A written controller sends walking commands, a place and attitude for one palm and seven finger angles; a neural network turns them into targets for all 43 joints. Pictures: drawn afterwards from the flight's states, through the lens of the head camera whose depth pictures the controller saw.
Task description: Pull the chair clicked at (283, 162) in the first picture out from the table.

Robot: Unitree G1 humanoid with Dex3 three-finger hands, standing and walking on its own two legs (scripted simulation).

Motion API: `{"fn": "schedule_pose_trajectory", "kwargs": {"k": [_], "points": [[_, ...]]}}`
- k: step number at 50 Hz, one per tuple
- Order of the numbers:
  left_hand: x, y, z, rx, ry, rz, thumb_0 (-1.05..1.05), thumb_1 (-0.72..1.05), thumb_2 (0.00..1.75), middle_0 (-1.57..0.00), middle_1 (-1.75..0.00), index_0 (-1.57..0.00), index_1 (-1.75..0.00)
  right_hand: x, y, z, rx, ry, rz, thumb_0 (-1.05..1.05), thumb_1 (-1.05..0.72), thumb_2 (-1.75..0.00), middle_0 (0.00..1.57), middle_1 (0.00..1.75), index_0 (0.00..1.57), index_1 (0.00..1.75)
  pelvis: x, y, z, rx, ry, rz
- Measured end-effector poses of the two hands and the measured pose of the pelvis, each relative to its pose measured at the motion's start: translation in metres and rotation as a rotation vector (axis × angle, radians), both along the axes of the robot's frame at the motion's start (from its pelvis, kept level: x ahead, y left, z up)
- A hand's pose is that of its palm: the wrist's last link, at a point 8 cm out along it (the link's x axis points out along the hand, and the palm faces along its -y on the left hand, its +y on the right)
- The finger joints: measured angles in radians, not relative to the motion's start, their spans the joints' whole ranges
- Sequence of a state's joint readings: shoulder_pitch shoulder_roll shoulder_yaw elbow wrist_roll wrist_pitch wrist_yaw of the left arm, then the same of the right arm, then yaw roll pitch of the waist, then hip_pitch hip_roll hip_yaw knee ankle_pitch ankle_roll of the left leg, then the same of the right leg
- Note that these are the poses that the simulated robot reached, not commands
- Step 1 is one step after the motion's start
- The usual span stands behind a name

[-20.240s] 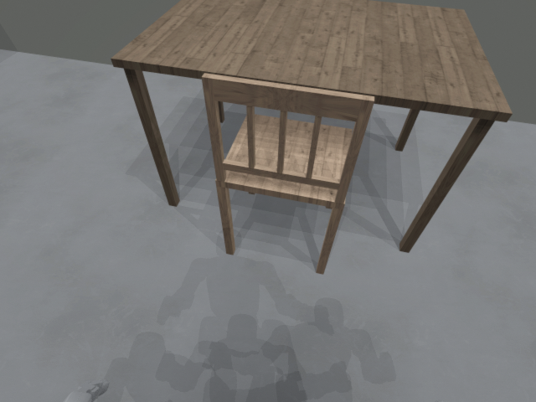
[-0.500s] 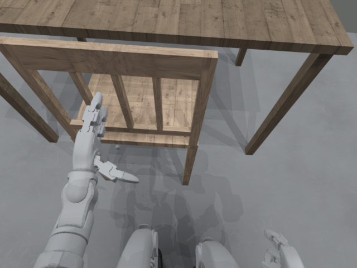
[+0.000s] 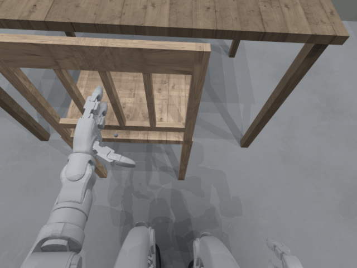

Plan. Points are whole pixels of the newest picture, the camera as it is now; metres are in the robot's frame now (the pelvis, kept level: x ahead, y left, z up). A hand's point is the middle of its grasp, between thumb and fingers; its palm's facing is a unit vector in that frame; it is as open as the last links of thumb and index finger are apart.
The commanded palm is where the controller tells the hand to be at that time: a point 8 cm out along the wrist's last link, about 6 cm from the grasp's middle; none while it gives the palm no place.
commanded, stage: push the fingers through the gap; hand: left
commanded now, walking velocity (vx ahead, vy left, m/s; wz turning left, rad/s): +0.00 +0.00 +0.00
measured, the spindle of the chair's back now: (114, 100) +0.51 +0.16 +0.00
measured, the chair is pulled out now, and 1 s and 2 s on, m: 0.00 0.00 0.00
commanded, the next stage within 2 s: hook a spindle and tug to test in 1.14 s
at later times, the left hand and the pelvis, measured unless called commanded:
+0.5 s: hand (115, 112) +0.45 +0.14 +0.03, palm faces -0.02 -1.00 -0.04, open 16.9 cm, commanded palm +0.43 +0.19 +0.02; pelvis +0.00 +0.00 +0.00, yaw +0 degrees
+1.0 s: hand (117, 105) +0.48 +0.14 +0.02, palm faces -0.03 -1.00 -0.03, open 16.9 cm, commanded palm +0.45 +0.18 +0.02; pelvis +0.00 +0.01 +0.00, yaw -1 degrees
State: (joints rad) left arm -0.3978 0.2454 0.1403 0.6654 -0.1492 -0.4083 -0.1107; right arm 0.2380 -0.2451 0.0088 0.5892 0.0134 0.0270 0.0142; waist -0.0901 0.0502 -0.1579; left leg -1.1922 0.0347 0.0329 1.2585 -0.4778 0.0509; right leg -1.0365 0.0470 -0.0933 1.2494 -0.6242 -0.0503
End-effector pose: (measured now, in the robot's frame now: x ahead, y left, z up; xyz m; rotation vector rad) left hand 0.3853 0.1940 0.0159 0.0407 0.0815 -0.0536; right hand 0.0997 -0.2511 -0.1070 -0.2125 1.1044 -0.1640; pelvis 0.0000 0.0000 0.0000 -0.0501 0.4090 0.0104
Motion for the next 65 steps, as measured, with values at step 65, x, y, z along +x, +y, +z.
{"fn": "schedule_pose_trajectory", "kwargs": {"k": [65], "points": [[0.069,0.002,0.009,0.003,-0.064,0.040,-0.01,-0.50,0.30,-0.06,-0.09,-0.06,-0.09,-0.056,0.004,-0.005,-0.002,0.198,-0.067,0.01,-0.90,-0.90,0.20,0.30,0.20,0.30,0.002,0.008,-0.004,-0.017,0.050,-0.010]]}}
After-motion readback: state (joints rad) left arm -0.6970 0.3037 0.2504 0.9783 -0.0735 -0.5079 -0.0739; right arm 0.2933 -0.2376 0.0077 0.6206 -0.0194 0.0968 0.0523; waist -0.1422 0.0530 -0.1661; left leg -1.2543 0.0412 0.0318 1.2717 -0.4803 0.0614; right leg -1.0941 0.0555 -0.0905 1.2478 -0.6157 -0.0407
